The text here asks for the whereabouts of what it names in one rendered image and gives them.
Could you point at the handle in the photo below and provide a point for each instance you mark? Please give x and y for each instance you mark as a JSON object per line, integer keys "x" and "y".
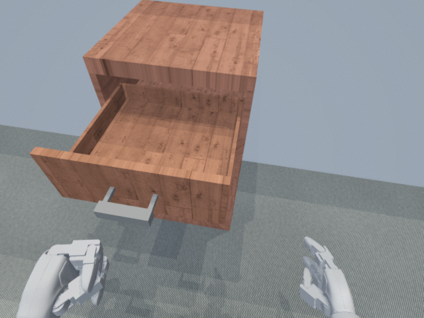
{"x": 125, "y": 213}

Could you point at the drawer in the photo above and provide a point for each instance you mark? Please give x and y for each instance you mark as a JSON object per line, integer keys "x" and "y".
{"x": 150, "y": 140}

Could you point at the cabinet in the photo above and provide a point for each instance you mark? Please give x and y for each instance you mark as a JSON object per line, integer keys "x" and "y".
{"x": 186, "y": 47}

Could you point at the right robot hand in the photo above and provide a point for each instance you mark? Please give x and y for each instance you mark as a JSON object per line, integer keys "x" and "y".
{"x": 330, "y": 293}

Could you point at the left robot hand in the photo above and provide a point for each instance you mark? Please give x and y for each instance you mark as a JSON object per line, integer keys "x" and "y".
{"x": 78, "y": 266}

